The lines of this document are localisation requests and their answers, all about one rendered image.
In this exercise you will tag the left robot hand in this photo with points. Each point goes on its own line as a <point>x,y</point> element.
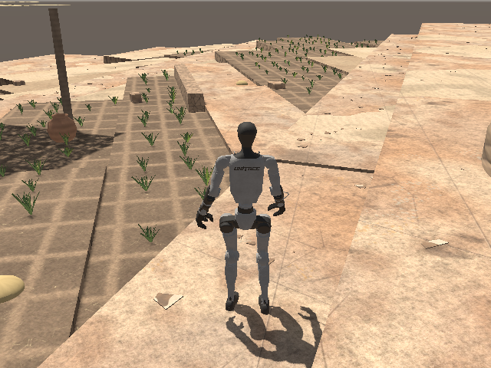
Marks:
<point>200,218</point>

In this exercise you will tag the left robot foot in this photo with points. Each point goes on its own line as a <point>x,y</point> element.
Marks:
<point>231,304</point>

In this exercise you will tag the left robot upper arm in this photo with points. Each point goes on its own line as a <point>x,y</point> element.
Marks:
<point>221,163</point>

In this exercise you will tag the robot right forearm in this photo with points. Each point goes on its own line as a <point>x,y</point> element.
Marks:
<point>279,199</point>

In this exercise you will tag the robot left forearm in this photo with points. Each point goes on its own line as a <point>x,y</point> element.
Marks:
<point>206,203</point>

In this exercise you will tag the left robot shin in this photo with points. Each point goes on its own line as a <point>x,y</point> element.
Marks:
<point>231,274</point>

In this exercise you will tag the right robot hand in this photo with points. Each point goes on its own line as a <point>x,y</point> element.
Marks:
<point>279,212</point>

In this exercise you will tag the right robot upper arm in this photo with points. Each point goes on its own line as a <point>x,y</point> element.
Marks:
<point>273,172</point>

